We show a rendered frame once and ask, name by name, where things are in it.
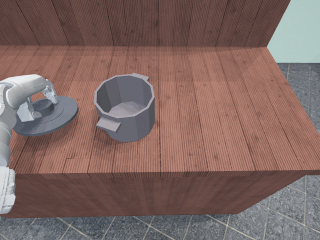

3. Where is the left robot forearm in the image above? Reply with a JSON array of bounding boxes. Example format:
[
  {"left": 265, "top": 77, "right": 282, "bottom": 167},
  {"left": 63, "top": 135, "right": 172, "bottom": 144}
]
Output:
[{"left": 0, "top": 80, "right": 27, "bottom": 167}]

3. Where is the table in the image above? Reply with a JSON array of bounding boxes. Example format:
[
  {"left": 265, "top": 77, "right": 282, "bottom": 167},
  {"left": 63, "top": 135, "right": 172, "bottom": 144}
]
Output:
[{"left": 0, "top": 0, "right": 320, "bottom": 219}]

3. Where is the knob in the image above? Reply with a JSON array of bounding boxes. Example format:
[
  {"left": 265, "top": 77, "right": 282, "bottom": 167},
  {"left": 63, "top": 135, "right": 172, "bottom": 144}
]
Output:
[{"left": 32, "top": 99, "right": 55, "bottom": 115}]

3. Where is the left robot upper arm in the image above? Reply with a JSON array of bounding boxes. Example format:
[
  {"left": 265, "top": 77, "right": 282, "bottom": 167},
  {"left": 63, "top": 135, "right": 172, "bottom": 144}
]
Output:
[{"left": 0, "top": 166, "right": 16, "bottom": 240}]

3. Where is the pot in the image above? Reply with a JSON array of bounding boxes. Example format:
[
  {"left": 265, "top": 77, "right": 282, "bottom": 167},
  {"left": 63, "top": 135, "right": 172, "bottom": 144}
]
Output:
[{"left": 94, "top": 73, "right": 155, "bottom": 142}]

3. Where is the lid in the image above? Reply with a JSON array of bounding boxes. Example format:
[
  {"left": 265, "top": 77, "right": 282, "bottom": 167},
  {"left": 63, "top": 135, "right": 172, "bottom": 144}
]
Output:
[{"left": 13, "top": 96, "right": 79, "bottom": 137}]

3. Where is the robot left hand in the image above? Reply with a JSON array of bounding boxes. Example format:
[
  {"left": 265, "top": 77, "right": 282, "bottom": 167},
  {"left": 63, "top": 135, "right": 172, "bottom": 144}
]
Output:
[{"left": 3, "top": 74, "right": 58, "bottom": 122}]

